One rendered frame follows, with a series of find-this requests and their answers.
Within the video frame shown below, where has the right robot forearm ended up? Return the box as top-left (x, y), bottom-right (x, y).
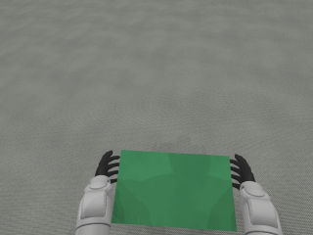
top-left (239, 181), bottom-right (283, 235)

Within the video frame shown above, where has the robot left hand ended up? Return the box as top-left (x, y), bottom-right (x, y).
top-left (95, 150), bottom-right (120, 184)

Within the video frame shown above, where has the robot right hand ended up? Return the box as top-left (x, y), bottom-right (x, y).
top-left (230, 154), bottom-right (255, 190)

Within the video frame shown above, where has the left robot forearm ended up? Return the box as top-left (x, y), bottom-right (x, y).
top-left (75, 175), bottom-right (112, 235)

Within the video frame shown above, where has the carton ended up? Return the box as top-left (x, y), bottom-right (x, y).
top-left (111, 150), bottom-right (237, 232)

